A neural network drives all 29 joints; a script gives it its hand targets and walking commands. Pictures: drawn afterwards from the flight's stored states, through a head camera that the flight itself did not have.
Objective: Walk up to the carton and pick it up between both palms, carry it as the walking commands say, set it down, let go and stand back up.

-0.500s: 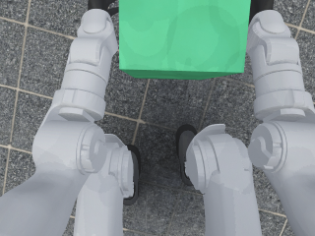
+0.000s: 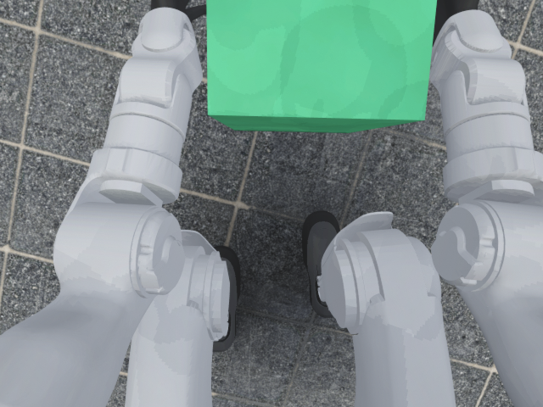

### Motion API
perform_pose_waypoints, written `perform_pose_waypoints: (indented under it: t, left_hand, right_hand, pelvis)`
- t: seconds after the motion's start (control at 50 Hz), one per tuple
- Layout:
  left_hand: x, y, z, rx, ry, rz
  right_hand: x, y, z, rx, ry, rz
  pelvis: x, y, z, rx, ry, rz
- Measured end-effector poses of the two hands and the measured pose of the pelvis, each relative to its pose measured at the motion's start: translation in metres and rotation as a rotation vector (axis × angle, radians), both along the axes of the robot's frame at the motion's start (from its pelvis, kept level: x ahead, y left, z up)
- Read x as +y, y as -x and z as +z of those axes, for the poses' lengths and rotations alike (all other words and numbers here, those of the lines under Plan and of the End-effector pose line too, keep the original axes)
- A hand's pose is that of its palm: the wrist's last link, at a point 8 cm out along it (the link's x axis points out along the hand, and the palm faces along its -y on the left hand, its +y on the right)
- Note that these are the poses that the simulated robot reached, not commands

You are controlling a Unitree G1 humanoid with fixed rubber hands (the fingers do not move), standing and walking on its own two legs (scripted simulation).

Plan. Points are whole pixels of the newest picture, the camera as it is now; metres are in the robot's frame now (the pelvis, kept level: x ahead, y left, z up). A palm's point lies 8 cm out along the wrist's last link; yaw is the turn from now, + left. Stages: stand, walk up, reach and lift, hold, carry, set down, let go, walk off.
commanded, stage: set down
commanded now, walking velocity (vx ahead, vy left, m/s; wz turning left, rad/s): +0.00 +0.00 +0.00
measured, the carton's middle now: (304, 9) +0.58 -0.10 -0.23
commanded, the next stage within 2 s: none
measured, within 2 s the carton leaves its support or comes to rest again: neither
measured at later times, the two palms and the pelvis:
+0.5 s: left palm (168, 12) +0.56 +0.06 -0.14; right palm (453, 27) +0.51 -0.25 -0.15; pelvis +0.00 +0.00 +0.01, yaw +0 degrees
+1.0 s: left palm out of the picture +0.57 +0.08 -0.12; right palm (503, 9) +0.52 -0.28 -0.12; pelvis +0.00 -0.01 +0.02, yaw +0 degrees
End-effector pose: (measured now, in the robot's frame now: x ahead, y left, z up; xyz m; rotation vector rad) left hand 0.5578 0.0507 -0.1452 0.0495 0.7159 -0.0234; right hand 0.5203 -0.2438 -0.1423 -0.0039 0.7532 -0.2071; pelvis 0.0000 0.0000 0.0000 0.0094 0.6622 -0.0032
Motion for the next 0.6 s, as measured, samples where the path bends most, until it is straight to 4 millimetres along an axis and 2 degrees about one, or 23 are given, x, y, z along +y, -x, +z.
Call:
perform_pose_waypoints:
  t: [0.44,0.6]
  left_hand:
    - [0.002,-0.002,0.001,-0.012,-0.032,-0.045]
    - [0.016,-0.002,0.002,-0.002,-0.06,-0.034]
  right_hand:
    - [-0.002,0.004,-0.005,-0.046,-0.027,-0.015]
    - [-0.02,0.01,-0.009,-0.027,0.013,-0.077]
  pelvis:
    - [-0.001,0.002,0.003,-0.044,-0.008,-0.002]
    - [-0.004,0.002,0.011,-0.037,-0.017,-0.007]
